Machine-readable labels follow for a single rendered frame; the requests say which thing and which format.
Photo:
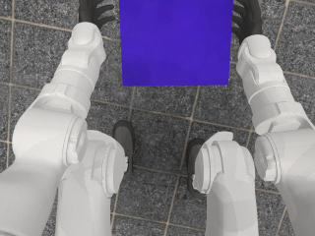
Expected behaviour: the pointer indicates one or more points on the robot right shin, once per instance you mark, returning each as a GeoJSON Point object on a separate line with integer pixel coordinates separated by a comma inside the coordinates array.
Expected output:
{"type": "Point", "coordinates": [225, 136]}

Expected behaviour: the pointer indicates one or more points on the robot left upper arm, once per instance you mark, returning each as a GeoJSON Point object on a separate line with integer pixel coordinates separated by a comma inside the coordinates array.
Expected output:
{"type": "Point", "coordinates": [46, 142]}

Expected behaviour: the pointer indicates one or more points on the carton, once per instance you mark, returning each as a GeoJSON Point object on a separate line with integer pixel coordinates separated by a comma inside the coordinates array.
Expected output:
{"type": "Point", "coordinates": [175, 42]}

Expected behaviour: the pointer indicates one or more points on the robot left hand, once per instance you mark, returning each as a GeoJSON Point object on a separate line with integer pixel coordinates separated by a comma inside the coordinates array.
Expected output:
{"type": "Point", "coordinates": [89, 13]}

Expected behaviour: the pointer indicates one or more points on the right robot thigh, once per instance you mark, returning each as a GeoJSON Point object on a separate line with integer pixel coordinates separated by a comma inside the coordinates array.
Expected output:
{"type": "Point", "coordinates": [231, 199]}

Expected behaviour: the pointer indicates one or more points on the robot right forearm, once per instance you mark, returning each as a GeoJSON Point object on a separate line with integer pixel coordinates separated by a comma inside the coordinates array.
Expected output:
{"type": "Point", "coordinates": [273, 106]}

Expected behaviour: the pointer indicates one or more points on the robot right upper arm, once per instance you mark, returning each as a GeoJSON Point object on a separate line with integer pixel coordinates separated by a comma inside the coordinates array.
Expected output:
{"type": "Point", "coordinates": [287, 159]}

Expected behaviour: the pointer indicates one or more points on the robot right hand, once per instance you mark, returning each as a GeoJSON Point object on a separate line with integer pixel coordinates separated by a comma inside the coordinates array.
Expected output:
{"type": "Point", "coordinates": [250, 22]}

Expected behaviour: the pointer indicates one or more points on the robot left forearm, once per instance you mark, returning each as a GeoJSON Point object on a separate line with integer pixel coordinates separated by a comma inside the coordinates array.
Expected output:
{"type": "Point", "coordinates": [74, 80]}

